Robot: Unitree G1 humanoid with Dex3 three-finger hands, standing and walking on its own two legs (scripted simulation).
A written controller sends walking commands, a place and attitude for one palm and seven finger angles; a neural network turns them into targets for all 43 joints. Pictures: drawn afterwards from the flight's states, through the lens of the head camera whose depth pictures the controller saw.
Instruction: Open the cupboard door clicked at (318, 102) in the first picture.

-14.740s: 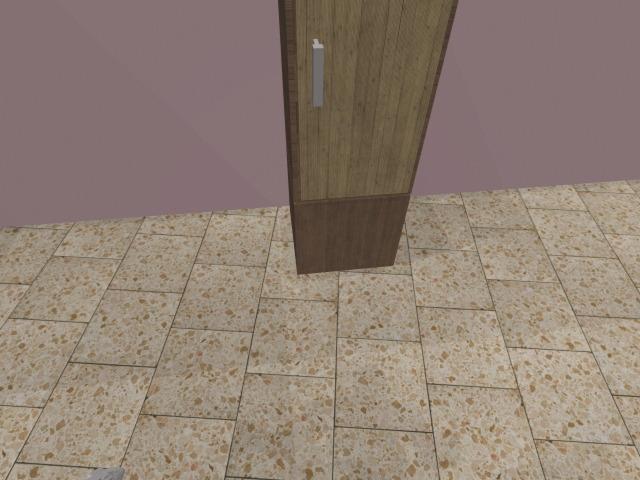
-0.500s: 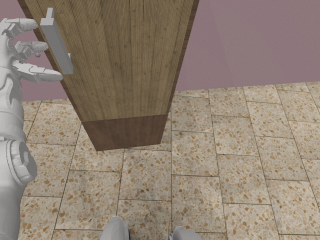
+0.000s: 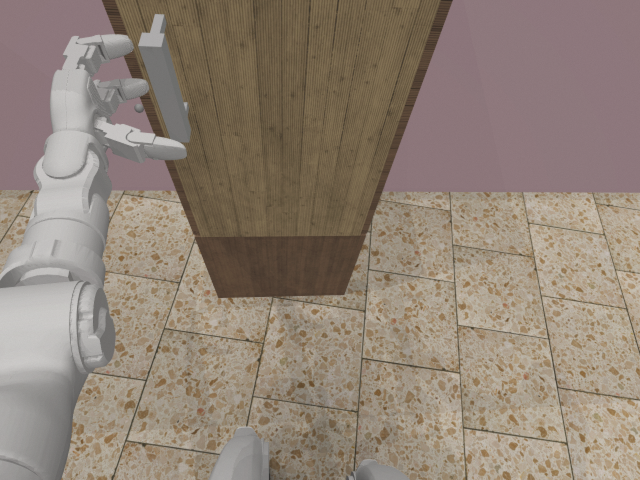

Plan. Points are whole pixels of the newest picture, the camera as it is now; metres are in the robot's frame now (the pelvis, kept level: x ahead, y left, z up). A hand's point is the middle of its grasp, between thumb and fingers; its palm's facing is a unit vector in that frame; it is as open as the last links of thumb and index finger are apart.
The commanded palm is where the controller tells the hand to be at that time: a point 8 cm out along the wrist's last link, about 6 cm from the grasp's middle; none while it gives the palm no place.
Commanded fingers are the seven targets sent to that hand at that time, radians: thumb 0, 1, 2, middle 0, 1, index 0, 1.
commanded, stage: slide the fingers in behind the handle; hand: left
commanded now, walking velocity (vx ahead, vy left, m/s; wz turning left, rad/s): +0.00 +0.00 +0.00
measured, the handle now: (170, 82) +0.57 +0.18 +0.12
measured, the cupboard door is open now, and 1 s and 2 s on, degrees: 0 0 0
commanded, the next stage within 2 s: move the hooked fingers beside the handle in 0.58 s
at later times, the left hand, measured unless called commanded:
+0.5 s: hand (144, 110) +0.52 +0.20 +0.12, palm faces +0.14 -0.99 -0.04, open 15.2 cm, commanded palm +0.51 +0.18 +0.12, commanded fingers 0.00 -0.50 0.30 -0.30 -1.20 -0.30 -1.20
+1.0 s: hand (142, 111) +0.52 +0.20 +0.12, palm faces +0.12 -0.99 -0.04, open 15.2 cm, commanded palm +0.50 +0.19 +0.12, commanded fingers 0.00 -0.50 0.30 -0.30 -1.20 -0.30 -1.20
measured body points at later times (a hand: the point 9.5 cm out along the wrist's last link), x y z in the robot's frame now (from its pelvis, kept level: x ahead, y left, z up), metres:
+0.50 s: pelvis -0.01 +0.00 +0.00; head +0.10 +0.03 +0.43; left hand +0.50 +0.25 +0.13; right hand -0.01 -0.26 -0.12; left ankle +0.05 +0.11 -0.68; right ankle -0.05 -0.12 -0.68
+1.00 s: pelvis -0.01 +0.01 +0.00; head +0.10 +0.03 +0.43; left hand +0.50 +0.25 +0.13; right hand -0.01 -0.26 -0.12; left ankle +0.05 +0.11 -0.68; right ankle -0.05 -0.12 -0.68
